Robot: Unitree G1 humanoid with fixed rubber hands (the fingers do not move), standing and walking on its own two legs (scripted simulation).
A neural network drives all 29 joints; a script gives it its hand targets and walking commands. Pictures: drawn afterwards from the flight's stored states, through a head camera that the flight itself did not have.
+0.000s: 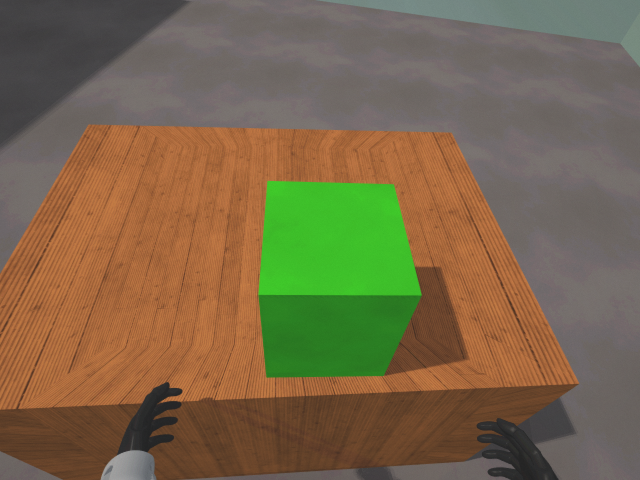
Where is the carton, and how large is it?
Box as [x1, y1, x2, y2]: [258, 181, 421, 377]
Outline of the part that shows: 267,181 258,293 266,377 383,375 421,295 393,184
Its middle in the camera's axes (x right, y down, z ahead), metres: +0.01 +0.07 +0.63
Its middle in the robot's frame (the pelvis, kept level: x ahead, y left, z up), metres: +0.42 +0.00 -0.05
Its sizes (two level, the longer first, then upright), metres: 0.210 0.200 0.250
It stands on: a pedestal, 0.59 m high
